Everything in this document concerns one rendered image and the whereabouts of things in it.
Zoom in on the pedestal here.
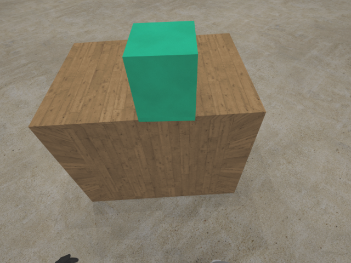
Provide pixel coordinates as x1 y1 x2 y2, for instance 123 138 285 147
28 33 266 202

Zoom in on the carton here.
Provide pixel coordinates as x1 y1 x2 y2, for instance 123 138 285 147
122 21 198 122

